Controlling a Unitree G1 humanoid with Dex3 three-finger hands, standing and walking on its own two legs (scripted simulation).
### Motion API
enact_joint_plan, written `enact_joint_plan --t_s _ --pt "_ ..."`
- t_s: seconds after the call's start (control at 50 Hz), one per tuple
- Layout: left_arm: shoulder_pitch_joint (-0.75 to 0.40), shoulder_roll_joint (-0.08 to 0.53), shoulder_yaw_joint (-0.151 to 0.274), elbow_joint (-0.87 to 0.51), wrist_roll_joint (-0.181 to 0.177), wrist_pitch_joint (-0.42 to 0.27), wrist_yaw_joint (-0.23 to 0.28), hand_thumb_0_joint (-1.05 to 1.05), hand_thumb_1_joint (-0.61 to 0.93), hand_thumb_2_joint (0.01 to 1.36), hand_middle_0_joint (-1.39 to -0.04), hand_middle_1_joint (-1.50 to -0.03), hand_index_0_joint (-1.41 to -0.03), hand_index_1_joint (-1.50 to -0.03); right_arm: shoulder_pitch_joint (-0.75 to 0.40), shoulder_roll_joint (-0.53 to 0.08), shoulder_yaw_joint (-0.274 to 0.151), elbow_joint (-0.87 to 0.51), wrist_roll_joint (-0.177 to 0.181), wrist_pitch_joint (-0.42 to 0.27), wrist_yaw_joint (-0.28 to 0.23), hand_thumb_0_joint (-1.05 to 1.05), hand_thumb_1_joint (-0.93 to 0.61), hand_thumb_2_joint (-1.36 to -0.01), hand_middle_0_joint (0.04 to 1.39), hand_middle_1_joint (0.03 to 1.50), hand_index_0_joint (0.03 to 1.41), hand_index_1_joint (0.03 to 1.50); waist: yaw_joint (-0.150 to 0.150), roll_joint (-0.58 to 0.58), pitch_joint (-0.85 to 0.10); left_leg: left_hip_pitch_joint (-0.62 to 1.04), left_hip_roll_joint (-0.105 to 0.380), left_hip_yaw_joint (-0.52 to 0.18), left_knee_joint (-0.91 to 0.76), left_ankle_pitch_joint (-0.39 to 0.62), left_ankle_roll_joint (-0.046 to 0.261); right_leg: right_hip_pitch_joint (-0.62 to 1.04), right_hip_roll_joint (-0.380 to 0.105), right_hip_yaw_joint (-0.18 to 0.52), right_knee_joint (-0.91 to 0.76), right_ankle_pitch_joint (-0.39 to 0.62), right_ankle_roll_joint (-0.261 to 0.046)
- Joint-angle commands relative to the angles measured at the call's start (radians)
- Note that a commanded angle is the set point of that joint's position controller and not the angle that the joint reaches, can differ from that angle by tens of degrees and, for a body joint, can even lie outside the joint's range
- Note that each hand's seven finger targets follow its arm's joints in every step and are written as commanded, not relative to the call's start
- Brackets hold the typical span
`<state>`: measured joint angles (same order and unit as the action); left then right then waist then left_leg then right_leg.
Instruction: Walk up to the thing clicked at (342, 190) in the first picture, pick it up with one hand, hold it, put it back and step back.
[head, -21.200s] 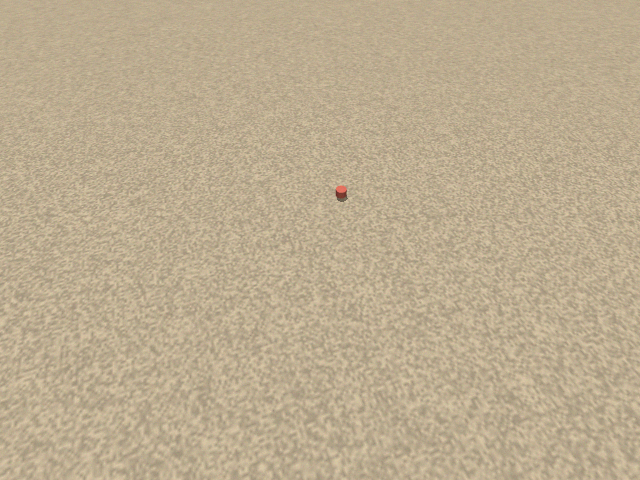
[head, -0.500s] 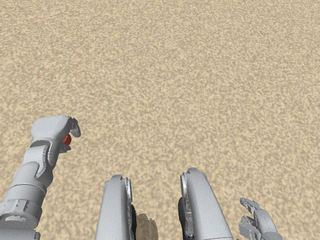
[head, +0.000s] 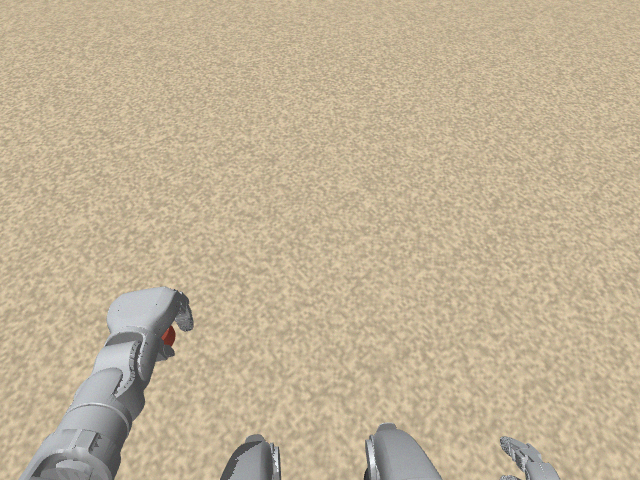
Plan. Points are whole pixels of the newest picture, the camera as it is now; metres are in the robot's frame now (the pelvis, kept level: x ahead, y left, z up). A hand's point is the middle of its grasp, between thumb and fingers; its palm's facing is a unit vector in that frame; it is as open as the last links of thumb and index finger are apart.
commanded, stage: lift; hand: left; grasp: from above
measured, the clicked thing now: (154, 334) +0.35 +0.24 -0.11
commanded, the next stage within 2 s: hold in 0.24 s
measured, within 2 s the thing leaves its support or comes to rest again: neither
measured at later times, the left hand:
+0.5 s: hand (146, 312) +0.34 +0.22 -0.01, palm faces -0.44 -0.06 -0.89, open 6.4 cm
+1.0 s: hand (137, 300) +0.34 +0.22 +0.02, palm faces -0.44 -0.05 -0.90, open 6.3 cm
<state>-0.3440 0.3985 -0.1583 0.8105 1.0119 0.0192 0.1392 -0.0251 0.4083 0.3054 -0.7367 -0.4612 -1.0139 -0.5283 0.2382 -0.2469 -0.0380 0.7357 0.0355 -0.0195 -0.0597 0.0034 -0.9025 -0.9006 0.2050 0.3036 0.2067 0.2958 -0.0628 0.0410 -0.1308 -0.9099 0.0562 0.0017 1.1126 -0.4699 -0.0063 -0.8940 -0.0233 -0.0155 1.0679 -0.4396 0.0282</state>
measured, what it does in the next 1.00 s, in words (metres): rises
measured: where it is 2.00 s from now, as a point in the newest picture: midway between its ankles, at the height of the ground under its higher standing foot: outside the picture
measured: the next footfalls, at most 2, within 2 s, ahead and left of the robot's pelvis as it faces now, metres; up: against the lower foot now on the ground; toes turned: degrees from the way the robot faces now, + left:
none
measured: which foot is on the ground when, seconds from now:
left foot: down 0.00-1.00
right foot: down 0.00-1.00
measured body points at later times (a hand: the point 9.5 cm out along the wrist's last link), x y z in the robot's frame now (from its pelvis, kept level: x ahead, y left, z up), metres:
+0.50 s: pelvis +0.03 +0.00 +0.05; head +0.07 -0.01 +0.50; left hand +0.36 +0.22 +0.04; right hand +0.12 -0.27 -0.07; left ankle +0.04 +0.12 -0.66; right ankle +0.04 -0.14 -0.66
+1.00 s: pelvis +0.04 +0.00 +0.07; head +0.06 -0.02 +0.52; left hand +0.36 +0.22 +0.07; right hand +0.15 -0.27 -0.05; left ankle +0.04 +0.12 -0.66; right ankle +0.04 -0.14 -0.66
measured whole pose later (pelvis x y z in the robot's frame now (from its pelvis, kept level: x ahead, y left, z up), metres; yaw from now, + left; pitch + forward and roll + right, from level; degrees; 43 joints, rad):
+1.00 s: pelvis +0.04 +0.00 +0.07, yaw -1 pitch +6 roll +0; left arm -0.26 0.39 -0.19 0.69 1.01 0.01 0.02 -0.03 0.39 0.36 -0.74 -0.45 -0.98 -0.50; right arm 0.23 -0.26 -0.05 0.69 0.05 0.06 -0.04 0.00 -0.90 -0.90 0.20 0.30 0.21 0.30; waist -0.01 0.05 -0.07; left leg -0.41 0.04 0.05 0.63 -0.32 -0.01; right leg -0.42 -0.03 0.02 0.63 -0.30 0.03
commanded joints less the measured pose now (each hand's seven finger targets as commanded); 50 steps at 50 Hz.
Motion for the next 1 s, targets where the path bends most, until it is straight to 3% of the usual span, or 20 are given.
enact_joint_plan --t_s 0.0,0.04,0.12,0.16,0.26,0.36,0.38,0.48,0.66,0.8,0.86,0.9,0.96,0.98 --pt "-0.31 0.226 0.088 -0.162 -0.009 0.011 0.046 0.0 0.627 0.473 -0.962 -0.553 -0.999 -0.516 0.035 -0.148 -0.052 -0.088 0.0 -0.027 -0.004 0.0 -0.901 -0.9 0.2 0.3 0.2 0.3 0.006 0.023 -0.302 0.302 -0.058 -0.011 -0.243 0.2 0.01 0.246 0.046 0.014 -0.232 0.177 -0.037" --pt "-0.286 0.19 0.064 -0.15 -0.01 0.015 0.043 0.0 0.615 0.48 -0.958 -0.545 -0.992 -0.511 0.039 -0.144 -0.051 -0.088 0.0 -0.026 -0.001 0.0 -0.899 -0.9 0.2 0.3 0.2 0.3 0.003 0.025 -0.298 0.343 -0.055 -0.013 -0.268 0.241 0.006 0.272 0.047 0.011 -0.252 0.21 -0.037" --pt "-0.274 0.202 0.072 -0.146 -0.013 0.011 0.04 0.0 0.584 0.465 -0.93 -0.551 -0.968 -0.513 0.039 -0.147 -0.055 -0.094 0.002 -0.02 0.0 0.0 -0.9 -0.899 0.2 0.3 0.2 0.3 0.005 -0.001 -0.264 0.379 -0.06 -0.006 -0.319 0.254 0.01 0.326 0.044 0.015 -0.311 0.229 -0.034" --pt "-0.267 0.176 0.054 -0.145 -0.018 0.01 0.037 0.0 0.611 0.463 -0.95 -0.555 -0.99 -0.515 0.037 -0.144 -0.055 -0.098 0.003 -0.017 0.002 0.0 -0.899 -0.899 0.2 0.3 0.2 0.3 0.004 -0.014 -0.247 0.399 -0.061 -0.001 -0.342 0.256 0.012 0.348 0.042 0.017 -0.34 0.234 -0.032" --pt "-0.293 0.19 0.062 -0.176 -0.02 0.001 0.037 0.0 0.581 0.517 -0.938 -0.564 -0.97 -0.532 0.035 -0.148 -0.06 -0.095 0.003 -0.013 0.003 0.0 -0.9 -0.898 0.2 0.3 0.2 0.3 0.008 -0.001 -0.255 0.478 -0.058 0.003 -0.388 0.316 0.006 0.392 0.046 0.009 -0.375 0.28 -0.033" --pt "-0.282 0.19 0.056 -0.176 -0.014 -0.003 0.024 0.0 0.586 0.465 -0.931 -0.541 -0.973 -0.499 0.023 -0.147 -0.06 -0.097 0.004 -0.006 0.005 0.0 -0.899 -0.897 0.2 0.3 0.2 0.3 0.021 -0.014 -0.226 0.502 -0.065 0.014 -0.428 0.33 0.009 0.444 0.044 0.016 -0.422 0.297 -0.031" --pt "-0.272 0.194 0.057 -0.16 -0.008 -0.004 0.018 0.0 0.58 0.452 -0.924 -0.539 -0.969 -0.494 0.025 -0.15 -0.061 -0.094 0.005 -0.005 0.005 0.0 -0.899 -0.897 0.2 0.3 0.2 0.3 0.01 -0.02 -0.229 0.515 -0.064 0.015 -0.434 0.343 0.009 0.449 0.046 0.015 -0.424 0.307 -0.033" --pt "-0.264 0.19 0.055 -0.183 -0.007 -0.011 0.001 0.0 0.59 0.472 -0.929 -0.555 -0.974 -0.51 0.008 -0.149 -0.062 -0.107 0.008 0.002 0.008 0.0 -0.898 -0.897 0.2 0.3 0.2 0.3 0.027 -0.015 -0.213 0.555 -0.065 0.017 -0.472 0.357 0.006 0.477 0.048 0.01 -0.451 0.31 -0.035" --pt "-0.264 0.19 0.051 -0.236 -0.004 -0.009 -0.038 0.0 0.608 0.466 -0.933 -0.558 -0.982 -0.508 -0.003 -0.148 -0.063 -0.124 0.013 0.022 0.01 0.0 -0.897 -0.897 0.2 0.3 0.2 0.3 0.032 -0.033 -0.224 0.6 -0.07 0.036 -0.489 0.46 0.014 0.542 0.048 0.022 -0.475 0.433 -0.028" --pt "-0.246 0.205 0.06 -0.271 -0.002 -0.015 -0.07 0.0 0.613 0.473 -0.941 -0.551 -0.987 -0.504 -0.025 -0.148 -0.062 -0.151 0.018 0.035 0.011 0.0 -0.899 -0.898 0.2 0.3 0.2 0.3 0.05 -0.019 -0.192 0.62 -0.066 0.032 -0.529 0.441 0.01 0.555 0.051 0.012 -0.496 0.387 -0.034" --pt "-0.244 0.197 0.054 -0.284 -0.003 -0.014 -0.078 0.0 0.605 0.466 -0.927 -0.564 -0.978 -0.513 -0.025 -0.148 -0.06 -0.153 0.018 0.039 0.011 0.0 -0.9 -0.898 0.2 0.3 0.2 0.3 0.041 -0.013 -0.194 0.638 -0.061 0.031 -0.535 0.472 0.009 0.557 0.055 0.01 -0.495 0.413 -0.035" --pt "-0.238 0.205 0.063 -0.3 -0.004 -0.014 -0.081 0.0 0.617 0.47 -0.94 -0.557 -0.988 -0.508 -0.035 -0.149 -0.061 -0.162 0.021 0.042 0.01 0.0 -0.9 -0.898 0.2 0.3 0.2 0.3 0.053 -0.01 -0.182 0.647 -0.061 0.034 -0.548 0.457 0.007 0.563 0.055 0.009 -0.506 0.395 -0.036" --pt "-0.249 0.196 0.055 -0.323 -0.006 -0.012 -0.089 0.0 0.616 0.476 -0.924 -0.583 -0.978 -0.528 -0.038 -0.147 -0.057 -0.169 0.021 0.044 0.011 0.0 -0.896 -0.897 0.2 0.3 0.2 0.3 0.045 -0.017 -0.182 0.652 -0.063 0.038 -0.557 0.443 0.012 0.569 0.052 0.013 -0.518 0.389 -0.035" --pt "-0.231 0.202 0.06 -0.321 -0.009 -0.011 -0.094 0.0 0.63 0.49 -0.94 -0.571 -0.989 -0.52 -0.045 -0.149 -0.058 -0.171 0.023 0.045 0.01 0.0 -0.897 -0.897 0.2 0.3 0.2 0.3 0.059 -0.015 -0.178 0.652 -0.061 0.038 -0.562 0.441 0.011 0.579 0.052 0.011 -0.52 0.381 -0.036"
